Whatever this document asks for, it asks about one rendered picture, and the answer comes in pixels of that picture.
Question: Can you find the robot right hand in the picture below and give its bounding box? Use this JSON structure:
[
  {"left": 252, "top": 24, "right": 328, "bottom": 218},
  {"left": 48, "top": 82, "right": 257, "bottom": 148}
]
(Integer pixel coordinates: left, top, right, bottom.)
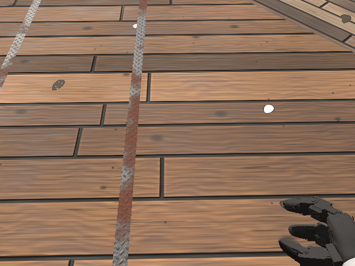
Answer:
[{"left": 278, "top": 196, "right": 355, "bottom": 266}]

